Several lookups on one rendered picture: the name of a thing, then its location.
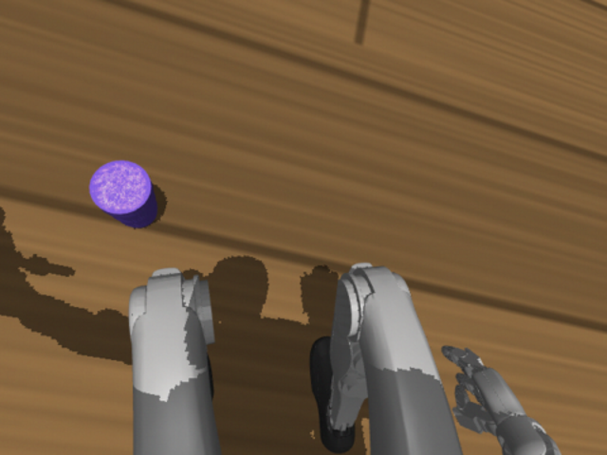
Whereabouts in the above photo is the cup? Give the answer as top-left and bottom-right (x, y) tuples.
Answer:
(89, 160), (157, 228)

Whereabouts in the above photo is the right robot foot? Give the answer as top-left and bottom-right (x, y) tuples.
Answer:
(309, 337), (355, 454)

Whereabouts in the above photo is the right robot hand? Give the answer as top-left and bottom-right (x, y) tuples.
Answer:
(441, 346), (527, 436)

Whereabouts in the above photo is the right robot arm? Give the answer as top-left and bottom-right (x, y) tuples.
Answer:
(495, 415), (561, 455)

